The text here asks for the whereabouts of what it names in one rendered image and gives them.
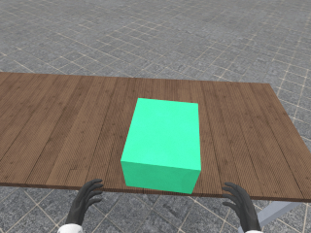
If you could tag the table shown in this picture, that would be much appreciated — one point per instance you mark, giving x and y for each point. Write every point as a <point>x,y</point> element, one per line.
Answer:
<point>61,131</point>

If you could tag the left robot hand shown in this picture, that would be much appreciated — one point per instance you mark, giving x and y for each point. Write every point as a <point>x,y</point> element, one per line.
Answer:
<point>81,203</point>

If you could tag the carton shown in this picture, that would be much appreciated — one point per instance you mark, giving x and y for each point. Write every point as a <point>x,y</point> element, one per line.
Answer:
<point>162,148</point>

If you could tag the left robot forearm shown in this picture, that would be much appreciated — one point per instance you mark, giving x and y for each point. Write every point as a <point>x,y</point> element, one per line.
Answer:
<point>70,228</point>

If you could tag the right robot hand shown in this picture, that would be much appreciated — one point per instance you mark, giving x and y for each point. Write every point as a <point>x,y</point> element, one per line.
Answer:
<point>243,207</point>

